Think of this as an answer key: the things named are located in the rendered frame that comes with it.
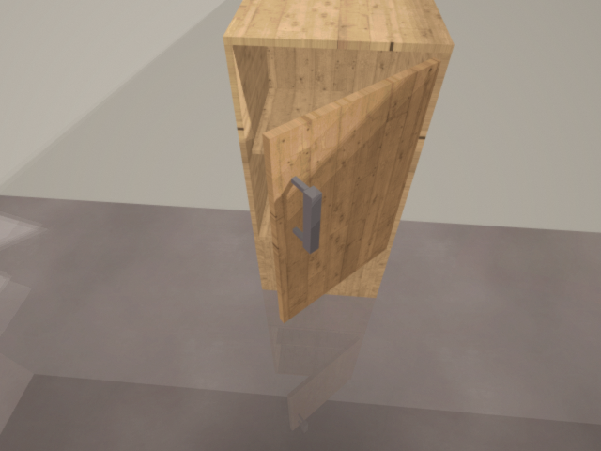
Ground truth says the handle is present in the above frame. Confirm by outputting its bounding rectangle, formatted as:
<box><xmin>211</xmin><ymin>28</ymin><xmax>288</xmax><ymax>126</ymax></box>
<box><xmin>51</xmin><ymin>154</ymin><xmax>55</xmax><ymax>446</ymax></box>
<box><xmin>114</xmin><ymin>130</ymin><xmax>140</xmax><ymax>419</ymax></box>
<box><xmin>291</xmin><ymin>176</ymin><xmax>322</xmax><ymax>254</ymax></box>

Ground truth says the cupboard door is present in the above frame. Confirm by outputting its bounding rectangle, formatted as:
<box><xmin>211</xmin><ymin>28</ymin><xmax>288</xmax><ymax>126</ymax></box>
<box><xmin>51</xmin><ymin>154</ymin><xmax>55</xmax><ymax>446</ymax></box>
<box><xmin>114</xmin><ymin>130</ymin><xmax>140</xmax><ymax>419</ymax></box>
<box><xmin>262</xmin><ymin>57</ymin><xmax>441</xmax><ymax>323</ymax></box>

